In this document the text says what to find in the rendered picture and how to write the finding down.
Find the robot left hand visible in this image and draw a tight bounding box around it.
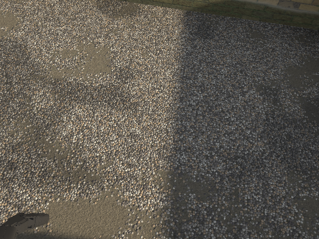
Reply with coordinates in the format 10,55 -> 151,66
0,212 -> 50,239

